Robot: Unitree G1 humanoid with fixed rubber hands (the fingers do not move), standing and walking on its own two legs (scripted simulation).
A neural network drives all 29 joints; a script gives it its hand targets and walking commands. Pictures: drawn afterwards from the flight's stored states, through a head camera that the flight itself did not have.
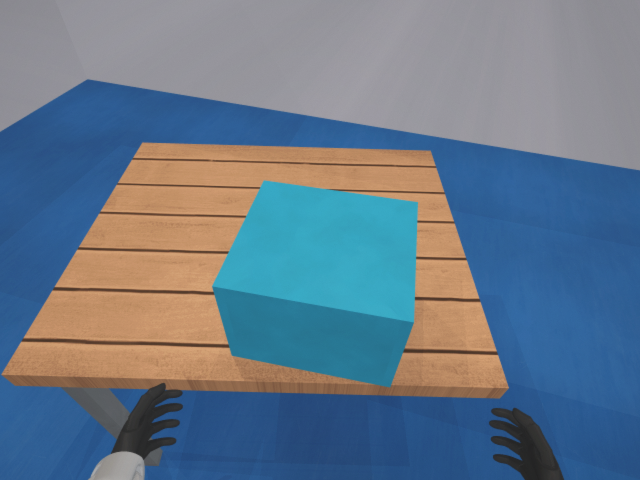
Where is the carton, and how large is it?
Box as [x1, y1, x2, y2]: [212, 180, 417, 386]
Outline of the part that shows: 264,180 212,285 231,354 285,366 390,386 413,323 417,202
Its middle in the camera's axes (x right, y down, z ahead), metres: +0.01 +0.06 +0.66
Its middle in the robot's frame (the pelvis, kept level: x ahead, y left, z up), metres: +0.44 +0.04 -0.04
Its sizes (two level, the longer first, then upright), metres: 0.269 0.240 0.193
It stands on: a table, 0.65 m high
